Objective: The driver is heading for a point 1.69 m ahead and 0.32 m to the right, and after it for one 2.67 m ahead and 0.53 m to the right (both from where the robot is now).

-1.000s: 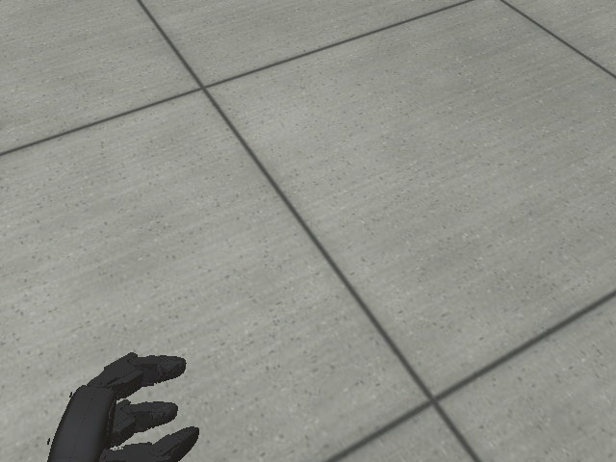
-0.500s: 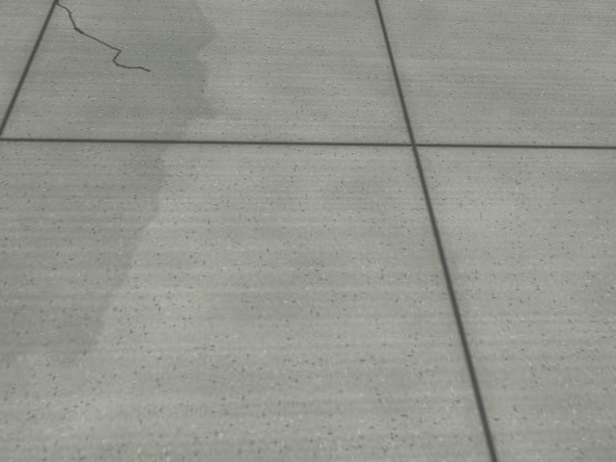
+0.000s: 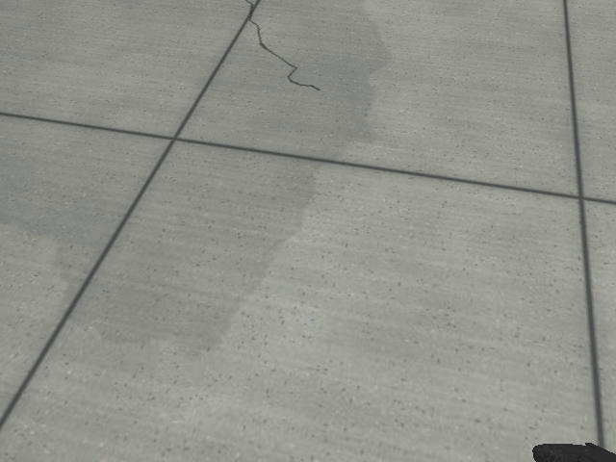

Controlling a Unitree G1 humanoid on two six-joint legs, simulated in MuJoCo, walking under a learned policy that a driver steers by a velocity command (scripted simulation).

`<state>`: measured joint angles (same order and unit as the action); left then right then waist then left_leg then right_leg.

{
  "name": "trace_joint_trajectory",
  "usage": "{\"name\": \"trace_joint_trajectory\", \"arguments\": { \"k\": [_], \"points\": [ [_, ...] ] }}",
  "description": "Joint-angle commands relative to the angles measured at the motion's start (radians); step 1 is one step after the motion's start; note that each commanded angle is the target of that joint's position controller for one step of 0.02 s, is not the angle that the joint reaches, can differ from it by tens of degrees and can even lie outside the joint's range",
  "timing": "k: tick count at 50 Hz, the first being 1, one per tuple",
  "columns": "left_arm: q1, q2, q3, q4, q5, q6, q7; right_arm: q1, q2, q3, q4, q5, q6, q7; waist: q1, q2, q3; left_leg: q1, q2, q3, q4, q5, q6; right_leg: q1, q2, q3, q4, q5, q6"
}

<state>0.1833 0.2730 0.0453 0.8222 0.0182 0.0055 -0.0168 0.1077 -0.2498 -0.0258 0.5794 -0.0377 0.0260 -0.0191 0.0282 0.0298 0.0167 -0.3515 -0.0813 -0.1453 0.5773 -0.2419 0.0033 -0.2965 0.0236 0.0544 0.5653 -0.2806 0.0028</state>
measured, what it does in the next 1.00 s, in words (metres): walks ahead: left foot, then right foot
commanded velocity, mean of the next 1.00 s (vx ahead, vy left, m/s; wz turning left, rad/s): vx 0.28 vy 0.00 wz -0.13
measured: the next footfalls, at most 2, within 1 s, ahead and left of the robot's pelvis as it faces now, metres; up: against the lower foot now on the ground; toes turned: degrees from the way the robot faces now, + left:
left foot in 0.28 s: +0.05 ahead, +0.11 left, +0.00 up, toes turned -22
right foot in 0.76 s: +0.09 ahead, -0.23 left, +0.00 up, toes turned -18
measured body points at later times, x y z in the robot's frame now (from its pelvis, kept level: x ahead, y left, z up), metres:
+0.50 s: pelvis +0.01 +0.02 +0.02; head +0.04 +0.03 +0.47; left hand +0.26 +0.25 -0.09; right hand +0.03 -0.29 -0.07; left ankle +0.01 +0.12 -0.73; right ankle -0.06 -0.13 -0.64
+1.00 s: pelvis +0.14 -0.12 +0.01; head +0.18 -0.13 +0.46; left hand +0.28 +0.15 -0.10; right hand +0.23 -0.43 -0.09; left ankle +0.23 +0.00 -0.66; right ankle +0.05 -0.21 -0.73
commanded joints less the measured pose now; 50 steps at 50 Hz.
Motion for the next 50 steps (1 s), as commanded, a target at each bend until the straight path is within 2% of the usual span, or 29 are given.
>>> {"name": "trace_joint_trajectory", "arguments": {
  "k": [1, 3, 6, 8, 11, 13, 14, 15, 16, 17, 18, 19, 21, 23, 26, 29, 31, 34, 36, 37, 38, 39, 40, 41, 42, 43, 44, 47, 50],
  "points": [
    [-0.139, 0.204, 0.042, -0.116, -0.016, -0.018, 0.009, 0.011, -0.172, -0.065, -0.056, 0.004, -0.021, -0.022, -0.071, -0.201, 0.025, 0.101, 0.032, 0.067, 0.003, -0.040, -0.016, -0.111, -0.205, 0.347, -0.264, 0.074, -0.149],
    [-0.078, 0.253, 0.064, -0.117, -0.036, -0.015, 0.023, -0.021, -0.141, -0.067, -0.064, 0.015, -0.021, -0.026, -0.032, -0.222, 0.008, 0.021, 0.001, 0.077, 0.048, -0.082, -0.019, -0.013, -0.206, 0.407, -0.246, 0.131, -0.176],
    [-0.004, 0.226, 0.075, -0.120, -0.038, -0.011, 0.038, -0.045, -0.100, -0.066, -0.069, 0.031, -0.037, -0.016, 0.007, -0.219, -0.058, -0.116, -0.014, 0.029, 0.192, -0.285, -0.037, 0.176, -0.232, 0.501, -0.211, 0.351, -0.233],
    [-0.009, 0.220, 0.087, -0.131, -0.051, 0.002, 0.045, -0.029, -0.094, -0.068, -0.057, 0.042, -0.047, -0.012, 0.001, -0.181, -0.103, -0.146, -0.005, 0.008, 0.180, -0.275, -0.054, 0.256, -0.218, 0.508, -0.180, 0.447, -0.222],
    [-0.053, 0.213, 0.101, -0.163, -0.064, 0.039, 0.051, 0.007, -0.085, -0.070, -0.031, 0.059, -0.056, -0.001, -0.015, -0.186, -0.139, -0.021, -0.020, 0.026, 0.004, -0.178, -0.063, 0.224, -0.163, 0.499, -0.168, 0.437, -0.181],
    [-0.103, 0.201, 0.101, -0.190, -0.078, 0.049, 0.050, 0.091, -0.097, -0.083, 0.008, 0.062, -0.057, 0.007, -0.065, -0.188, -0.149, 0.156, -0.020, 0.056, -0.220, -0.001, -0.051, 0.128, -0.108, 0.479, -0.144, 0.338, -0.137],
    [-0.096, 0.172, 0.093, -0.200, -0.080, 0.050, 0.052, 0.122, -0.132, -0.097, 0.024, 0.059, -0.052, 0.004, -0.065, -0.166, -0.153, 0.296, 0.056, 0.025, -0.292, 0.093, -0.025, 0.009, -0.061, 0.443, -0.105, 0.176, -0.091],
    [-0.019, 0.104, 0.076, -0.194, -0.067, 0.049, 0.048, 0.093, -0.206, -0.109, 0.008, 0.036, -0.040, -0.003, -0.009, 0.063, -0.161, 0.411, 0.277, -0.198, -0.307, 0.160, 0.077, -0.174, 0.058, 0.288, 0.101, -0.153, -0.029],
    [0.012, 0.156, 0.094, -0.202, -0.054, 0.034, 0.046, 0.033, -0.230, -0.112, -0.018, -0.019, -0.039, 0.004, 0.014, 0.208, -0.107, 0.305, 0.453, -0.366, -0.302, 0.326, 0.201, -0.310, 0.097, 0.190, 0.299, -0.334, 0.018],
    [0.026, 0.229, 0.114, -0.189, -0.044, 0.028, 0.042, -0.015, -0.190, -0.101, -0.040, -0.022, -0.046, 0.001, 0.029, 0.136, -0.075, 0.261, 0.481, -0.312, -0.296, 0.383, 0.234, -0.314, 0.014, 0.162, 0.468, -0.297, 0.047],
    [0.040, 0.247, 0.123, -0.167, -0.048, 0.034, 0.041, -0.057, -0.146, -0.087, -0.046, -0.010, -0.050, -0.006, 0.039, 0.076, -0.056, 0.238, 0.411, -0.200, -0.281, 0.358, 0.201, -0.311, -0.003, 0.136, 0.531, -0.230, 0.061],
    [0.048, 0.222, 0.119, -0.148, -0.044, 0.043, 0.045, -0.062, -0.134, -0.082, -0.045, 0.006, -0.052, -0.012, 0.033, 0.048, -0.048, 0.245, 0.345, -0.128, -0.261, 0.328, 0.172, -0.320, -0.004, 0.126, 0.579, -0.168, 0.073],
    [0.013, 0.167, 0.092, -0.169, -0.040, 0.042, 0.035, 0.044, -0.142, -0.077, -0.009, 0.032, -0.056, -0.021, -0.026, 0.074, -0.049, 0.305, 0.320, -0.108, -0.336, -0.008, 0.173, -0.420, -0.042, 0.074, 0.633, -0.051, 0.078],
    [-0.059, 0.143, 0.072, -0.206, -0.048, 0.018, 0.023, 0.141, -0.164, -0.080, 0.021, 0.033, -0.070, -0.018, -0.084, 0.101, -0.016, 0.364, 0.327, -0.165, -0.413, -0.297, 0.186, -0.505, -0.050, 0.053, 0.574, -0.013, 0.072],
    [-0.109, 0.125, 0.059, -0.220, -0.046, -0.024, 0.017, 0.226, -0.171, -0.081, 0.059, 0.032, -0.100, -0.005, -0.115, 0.074, 0.028, 0.440, 0.356, -0.178, -0.456, -0.307, 0.193, -0.563, -0.054, 0.080, 0.446, 0.033, 0.048],
    [-0.156, 0.099, 0.042, -0.236, -0.032, -0.063, 0.009, 0.236, -0.184, -0.079, 0.079, 0.057, -0.111, 0.009, -0.101, 0.084, 0.048, 0.367, 0.338, -0.147, -0.480, -0.208, 0.205, -0.456, -0.093, -0.006, 0.256, 0.071, 0.039],
    [-0.190, 0.082, 0.031, -0.244, -0.043, -0.087, -0.001, 0.239, -0.202, -0.082, 0.084, 0.063, -0.111, 0.014, -0.104, 0.109, 0.068, 0.255, 0.311, -0.109, -0.478, -0.154, 0.209, -0.313, -0.067, -0.038, 0.126, 0.060, 0.044],
    [-0.194, 0.093, 0.028, -0.252, -0.059, -0.113, -0.020, 0.272, -0.230, -0.087, 0.099, 0.078, -0.105, 0.020, -0.086, 0.134, 0.078, 0.161, 0.318, -0.128, -0.441, -0.184, 0.223, -0.146, -0.029, -0.057, -0.004, 0.008, 0.033],
    [-0.118, 0.114, 0.037, -0.235, -0.073, -0.123, -0.022, 0.259, -0.218, -0.079, 0.105, 0.084, -0.098, 0.019, -0.018, 0.121, 0.054, 0.082, 0.321, -0.142, -0.387, -0.177, 0.198, 0.043, -0.034, -0.045, -0.105, 0.085, 0.004],
    [-0.007, 0.143, 0.054, -0.197, -0.067, -0.121, -0.013, 0.260, -0.188, -0.069, 0.108, 0.074, -0.094, 0.019, 0.036, 0.095, 0.002, 0.017, 0.276, -0.111, -0.292, -0.081, 0.167, 0.232, -0.023, -0.050, -0.140, 0.105, -0.009],
    [0.152, 0.190, 0.076, -0.168, -0.052, -0.120, 0.001, 0.231, -0.140, -0.053, 0.095, 0.059, -0.097, 0.021, 0.122, 0.055, -0.098, -0.107, 0.187, -0.040, -0.050, -0.003, 0.105, 0.481, -0.105, 0.029, -0.148, 0.102, -0.034],
    [0.303, 0.292, 0.097, -0.152, -0.013, -0.109, 0.016, 0.225, -0.042, -0.027, 0.042, 0.035, -0.104, 0.016, 0.147, -0.200, -0.259, -0.357, 0.082, 0.067, 0.360, -0.291, 0.029, 0.761, -0.376, 0.330, -0.149, 0.102, -0.100],
    [0.292, 0.290, 0.095, -0.161, 0.013, -0.106, 0.012, 0.276, -0.095, -0.040, 0.015, 0.072, -0.113, 0.005, 0.109, -0.297, -0.286, -0.478, 0.078, 0.032, 0.581, -0.361, 0.001, 0.680, -0.502, 0.576, -0.217, 0.091, -0.210],
    [0.216, 0.202, 0.070, -0.169, 0.004, -0.101, 0.010, 0.249, -0.166, -0.061, 0.024, 0.086, -0.101, 0.004, 0.085, -0.216, -0.171, -0.514, 0.141, 0.014, 0.668, -0.297, -0.011, 0.583, -0.463, 0.450, -0.224, 0.169, -0.209],
    [0.149, 0.143, 0.053, -0.174, -0.002, -0.094, 0.010, 0.221, -0.176, -0.068, 0.026, 0.083, -0.084, 0.010, 0.058, -0.212, -0.093, -0.503, 0.165, 0.038, 0.674, -0.233, -0.019, 0.485, -0.407, 0.295, -0.233, 0.295, -0.179],
    [0.074, 0.105, 0.042, -0.179, -0.005, -0.086, 0.011, 0.226, -0.165, -0.071, 0.039, 0.075, -0.066, 0.011, 0.017, -0.189, -0.054, -0.460, 0.191, 0.052, 0.663, -0.170, -0.031, 0.393, -0.352, 0.182, -0.242, 0.403, -0.157],
    [0.015, 0.083, 0.037, -0.181, -0.010, -0.080, 0.014, 0.232, -0.152, -0.074, 0.039, 0.071, -0.048, 0.016, -0.018, -0.206, -0.012, -0.421, 0.208, 0.067, 0.644, -0.122, -0.041, 0.311, -0.313, 0.082, -0.255, 0.520, -0.141],
    [-0.059, 0.110, 0.049, -0.168, -0.004, -0.087, 0.033, 0.204, -0.094, -0.060, 0.014, 0.064, -0.017, 0.025, -0.053, -0.168, 0.035, -0.349, 0.210, 0.117, 0.568, -0.015, -0.072, 0.176, -0.301, -0.071, -0.328, 0.621, -0.147],
    [-0.092, 0.147, 0.059, -0.151, -0.011, -0.077, 0.047, 0.141, -0.072, -0.049, -0.011, 0.057, -0.011, 0.041, -0.046, -0.135, 0.040, -0.278, 0.200, 0.153, 0.344, 0.114, -0.060, 0.172, -0.280, -0.184, -0.323, 0.625, -0.138]
  ]
}}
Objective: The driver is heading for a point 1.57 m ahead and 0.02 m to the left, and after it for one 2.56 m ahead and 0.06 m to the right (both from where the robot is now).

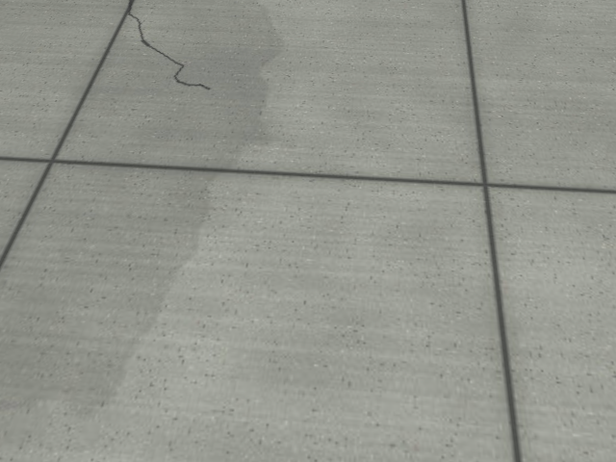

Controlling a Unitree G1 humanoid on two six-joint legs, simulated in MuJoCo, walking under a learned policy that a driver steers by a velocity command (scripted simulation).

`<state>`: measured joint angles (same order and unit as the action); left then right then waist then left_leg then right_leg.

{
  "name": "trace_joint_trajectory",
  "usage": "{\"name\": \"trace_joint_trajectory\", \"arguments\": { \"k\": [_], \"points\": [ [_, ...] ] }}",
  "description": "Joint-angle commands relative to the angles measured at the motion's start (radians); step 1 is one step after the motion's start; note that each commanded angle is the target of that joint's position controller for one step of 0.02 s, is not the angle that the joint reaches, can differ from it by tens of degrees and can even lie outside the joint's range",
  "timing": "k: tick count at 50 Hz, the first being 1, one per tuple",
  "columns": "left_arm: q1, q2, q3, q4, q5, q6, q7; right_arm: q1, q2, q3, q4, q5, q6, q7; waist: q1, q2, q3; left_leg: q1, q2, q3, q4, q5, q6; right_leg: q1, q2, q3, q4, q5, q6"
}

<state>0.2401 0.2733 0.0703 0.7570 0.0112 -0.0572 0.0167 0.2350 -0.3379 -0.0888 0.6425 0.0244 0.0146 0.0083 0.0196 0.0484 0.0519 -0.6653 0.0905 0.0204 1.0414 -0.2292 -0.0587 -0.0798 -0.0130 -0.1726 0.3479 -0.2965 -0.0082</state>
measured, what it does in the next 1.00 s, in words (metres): walks ahead: left foot, then right foot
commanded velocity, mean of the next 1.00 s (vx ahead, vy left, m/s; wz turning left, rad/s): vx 0.06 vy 0.00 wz -0.10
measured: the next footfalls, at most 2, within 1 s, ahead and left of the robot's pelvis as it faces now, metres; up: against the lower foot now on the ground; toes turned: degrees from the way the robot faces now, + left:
left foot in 0.18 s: +0.21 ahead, +0.11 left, +0.00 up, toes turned +13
right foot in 0.66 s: +0.20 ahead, -0.13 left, +0.00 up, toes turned -2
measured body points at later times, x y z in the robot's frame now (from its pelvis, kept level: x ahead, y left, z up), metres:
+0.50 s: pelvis +0.14 +0.00 +0.00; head +0.17 +0.01 +0.44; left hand +0.21 +0.30 -0.12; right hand +0.37 -0.21 -0.09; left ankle +0.17 +0.10 -0.74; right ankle +0.20 -0.15 -0.70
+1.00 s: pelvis +0.19 -0.06 +0.01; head +0.22 -0.10 +0.45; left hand +0.39 +0.19 -0.06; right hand +0.31 -0.37 -0.11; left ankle +0.24 +0.11 -0.68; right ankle +0.16 -0.13 -0.74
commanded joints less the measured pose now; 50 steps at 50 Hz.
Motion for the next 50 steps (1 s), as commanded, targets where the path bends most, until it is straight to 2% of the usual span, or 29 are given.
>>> {"name": "trace_joint_trajectory", "arguments": {
  "k": [1, 5, 7, 8, 9, 10, 11, 12, 13, 14, 16, 18, 20, 22, 23, 26, 29, 32, 33, 34, 35, 36, 37, 38, 39, 40, 42, 46, 50],
  "points": [
    [-0.151, 0.160, 0.037, -0.081, -0.011, -0.009, 0.015, -0.009, 0.016, 0.014, -0.078, -0.007, 0.001, 0.023, -0.029, -0.147, -0.003, 0.074, 0.018, 0.006, -0.194, 0.150, 0.018, -0.035, -0.240, 0.013, -0.092, 0.656, -0.120],
    [-0.150, 0.215, 0.054, -0.070, -0.053, 0.006, 0.005, -0.029, -0.050, -0.012, -0.092, -0.006, 0.020, 0.051, -0.046, -0.144, -0.052, 0.208, -0.052, 0.086, -0.333, 0.127, 0.092, 0.048, -0.255, -0.037, 0.048, 0.873, -0.095],
    [-0.151, 0.230, 0.062, -0.075, -0.071, 0.018, -0.001, 0.049, -0.112, -0.042, -0.082, -0.001, 0.027, 0.047, -0.098, -0.138, -0.105, 0.343, -0.115, 0.118, -0.386, 0.066, 0.150, 0.054, -0.253, -0.051, 0.249, 0.983, -0.073],
    [-0.149, 0.209, 0.055, -0.077, -0.076, 0.021, -0.006, 0.148, -0.145, -0.064, -0.059, -0.006, 0.024, 0.035, -0.154, -0.093, -0.158, 0.515, -0.154, 0.110, -0.494, 0.149, 0.195, -0.018, -0.221, -0.061, 0.439, 0.898, -0.043],
    [-0.067, 0.135, 0.031, -0.081, -0.039, 0.014, -0.016, 0.159, -0.203, -0.079, -0.067, 0.001, 0.021, 0.008, -0.132, 0.101, -0.183, 0.728, -0.057, -0.069, -0.555, 0.557, 0.260, -0.242, -0.128, -0.049, 0.708, 0.262, 0.020],
    [0.055, 0.081, 0.004, -0.112, 0.006, 0.007, -0.022, 0.060, -0.307, -0.077, -0.131, -0.039, 0.006, 0.005, -0.009, 0.281, -0.331, 0.958, 0.268, -0.629, -0.561, 0.761, 0.525, -0.573, 0.072, 0.064, 1.080, -0.453, 0.085],
    [-0.037, 0.200, 0.022, -0.093, -0.011, 0.004, -0.028, 0.072, -0.224, -0.058, -0.155, -0.037, -0.012, 0.019, -0.117, 0.073, -0.468, 0.922, 0.293, -0.671, -0.663, 0.588, 0.524, -0.558, 0.041, 0.274, 1.124, -0.381, 0.068],
    [-0.108, 0.213, 0.025, -0.118, -0.037, 0.009, -0.026, 0.016, -0.191, -0.041, -0.147, -0.027, -0.027, 0.022, -0.095, 0.029, -0.341, 0.809, 0.267, -0.557, -0.686, 0.484, 0.464, -0.588, 0.004, 0.273, 1.076, -0.295, 0.050],
    [-0.114, 0.192, 0.020, -0.108, -0.025, 0.017, -0.013, -0.022, -0.151, -0.030, -0.133, -0.008, -0.032, 0.019, -0.061, -0.050, -0.234, 0.686, 0.210, -0.457, -0.688, 0.402, 0.394, -0.580, -0.041, 0.262, 0.983, -0.237, 0.046],
    [-0.101, 0.187, 0.019, -0.090, -0.017, 0.030, -0.002, -0.066, -0.108, -0.013, -0.130, -0.003, -0.029, 0.010, -0.035, -0.055, -0.187, 0.583, 0.183, -0.373, -0.686, 0.402, 0.351, -0.535, -0.075, 0.253, 0.905, -0.202, 0.048],
    [-0.029, 0.160, 0.013, -0.045, -0.021, 0.056, 0.001, -0.121, -0.072, 0.009, -0.123, -0.037, -0.033, -0.001, 0.006, -0.009, -0.186, 0.422, 0.128, -0.236, -0.712, 0.499, 0.329, -0.360, -0.073, 0.212, 0.837, -0.139, 0.063],
    [0.020, 0.095, -0.009, -0.016, -0.019, 0.066, 0.003, -0.145, -0.023, 0.030, -0.088, -0.055, -0.047, -0.008, 0.023, 0.021, -0.202, 0.379, 0.092, -0.116, -0.720, 0.543, 0.313, -0.255, -0.086, 0.204, 0.663, -0.083, 0.088],
    [-0.018, 0.085, -0.020, -0.023, -0.021, 0.071, 0.004, -0.137, -0.044, 0.022, -0.057, -0.065, -0.048, -0.013, -0.011, 0.051, -0.184, 0.386, 0.092, -0.068, -0.733, 0.440, 0.303, -0.227, -0.088, 0.198, 0.541, -0.025, 0.098],
    [-0.070, 0.150, -0.003, -0.055, -0.031, 0.083, 0.005, -0.129, -0.116, -0.002, -0.042, -0.063, -0.028, -0.025, -0.042, 0.073, -0.144, 0.403, 0.136, -0.094, -0.761, 0.247, 0.319, -0.282, -0.077, 0.175, 0.545, -0.026, 0.098],
    [-0.084, 0.167, 0.004, -0.067, -0.035, 0.089, 0.006, -0.131, -0.124, -0.006, -0.037, -0.060, -0.018, -0.030, -0.049, 0.073, -0.121, 0.408, 0.159, -0.111, -0.774, 0.153, 0.323, -0.314, -0.083, 0.174, 0.553, -0.042, 0.095],
    [-0.093, 0.155, 0.009, -0.089, -0.033, 0.099, 0.001, -0.144, -0.098, -0.003, -0.022, -0.049, -0.004, -0.040, -0.053, 0.068, -0.076, 0.449, 0.206, -0.122, -0.778, 0.082, 0.315, -0.380, -0.099, 0.164, 0.554, -0.087, 0.083],
    [-0.067, 0.129, 0.010, -0.096, -0.032, 0.098, -0.017, -0.162, -0.089, -0.008, -0.012, -0.040, 0.001, -0.043, -0.040, 0.061, -0.098, 0.509, 0.224, -0.077, -0.718, 0.217, 0.294, -0.350, -0.090, 0.127, 0.481, -0.114, 0.060],
    [0.041, 0.125, 0.025, -0.072, -0.032, 0.094, -0.033, -0.191, -0.078, -0.015, 0.000, -0.009, 0.012, -0.047, 0.021, 0.037, -0.129, 0.508, 0.185, 0.023, -0.549, 0.256, 0.199, -0.201, -0.029, 0.079, 0.209, 0.057, -0.002],
    [0.070, 0.185, 0.046, -0.071, -0.025, 0.090, -0.025, -0.140, -0.048, -0.014, 0.018, -0.009, 0.014, -0.045, 0.015, -0.094, -0.100, 0.407, 0.105, 0.096, -0.375, 0.095, 0.109, -0.122, -0.069, 0.218, 0.073, 0.275, -0.058],
    [0.079, 0.336, 0.081, -0.099, -0.023, 0.082, -0.006, -0.163, -0.005, -0.001, -0.031, -0.055, 0.012, -0.041, -0.024, -0.410, -0.068, 0.078, -0.065, 0.144, -0.074, -0.356, -0.006, 0.018, -0.315, 0.629, 0.040, 0.698, -0.208],
    [0.097, 0.324, 0.072, -0.124, 0.019, 0.061, -0.017, -0.293, -0.019, -0.001, -0.072, -0.057, 0.000, -0.043, 0.053, -0.334, -0.137, -0.037, -0.152, -0.046, 0.110, -0.472, -0.013, 0.028, -0.366, 0.752, 0.002, 0.731, -0.348],
    [0.077, 0.303, 0.070, -0.126, 0.025, 0.040, -0.023, -0.302, -0.038, -0.007, -0.070, -0.036, -0.005, -0.045, 0.039, -0.227, -0.145, -0.066, -0.129, -0.106, 0.170, -0.403, 0.007, 0.050, -0.327, 0.687, -0.002, 0.650, -0.324],
    [0.029, 0.280, 0.070, -0.131, -0.001, 0.032, -0.018, -0.278, -0.050, -0.014, -0.054, -0.030, -0.007, -0.049, 0.005, -0.162, -0.129, -0.085, -0.111, -0.122, 0.160, -0.307, 0.017, 0.064, -0.272, 0.620, 0.015, 0.599, -0.269],
    [-0.005, 0.244, 0.061, -0.141, -0.028, 0.037, -0.009, -0.266, -0.056, -0.017, -0.037, -0.036, -0.007, -0.056, -0.008, -0.131, -0.131, -0.089, -0.095, -0.130, 0.135, -0.246, 0.015, 0.069, -0.246, 0.583, 0.028, 0.581, -0.231],
    [-0.027, 0.223, 0.053, -0.153, -0.043, 0.046, 0.004, -0.262, -0.060, -0.020, -0.036, -0.037, -0.008, -0.058, -0.019, -0.145, -0.138, -0.056, -0.094, -0.138, 0.119, -0.199, 0.006, 0.056, -0.221, 0.558, 0.033, 0.595, -0.213],
    [-0.026, 0.212, 0.049, -0.162, -0.043, 0.057, 0.014, -0.257, -0.050, -0.019, -0.034, -0.033, -0.011, -0.053, -0.022, -0.154, -0.156, -0.031, -0.110, -0.135, 0.119, -0.162, -0.004, 0.058, -0.197, 0.546, 0.037, 0.621, -0.207],
    [-0.015, 0.199, 0.043, -0.174, -0.029, 0.068, 0.028, -0.222, -0.040, -0.014, -0.007, -0.021, -0.014, -0.045, -0.016, -0.145, -0.192, -0.016, -0.118, -0.119, 0.086, -0.107, -0.022, 0.104, -0.188, 0.507, 0.052, 0.676, -0.203],
    [0.002, 0.186, 0.028, -0.173, -0.017, 0.081, 0.036, -0.222, -0.031, -0.006, 0.013, -0.015, -0.008, -0.038, 0.006, -0.166, -0.180, 0.031, -0.099, -0.097, -0.045, -0.070, -0.046, 0.109, -0.181, 0.478, 0.057, 0.654, -0.196],
    [-0.053, 0.097, -0.018, -0.154, 0.018, 0.074, 0.021, -0.184, -0.004, 0.014, 0.050, -0.016, -0.007, -0.019, 0.008, -0.189, -0.146, 0.243, -0.032, -0.067, -0.239, -0.031, -0.041, -0.015, -0.157, 0.387, 0.032, 0.594, -0.184]
  ]
}}
Velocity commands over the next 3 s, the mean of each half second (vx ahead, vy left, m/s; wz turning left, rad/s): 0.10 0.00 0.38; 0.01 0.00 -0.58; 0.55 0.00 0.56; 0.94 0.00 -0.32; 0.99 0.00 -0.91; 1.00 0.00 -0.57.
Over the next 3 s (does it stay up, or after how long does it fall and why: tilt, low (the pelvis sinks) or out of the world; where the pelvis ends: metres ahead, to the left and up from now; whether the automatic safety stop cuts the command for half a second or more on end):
stays up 1.56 0.01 -0.01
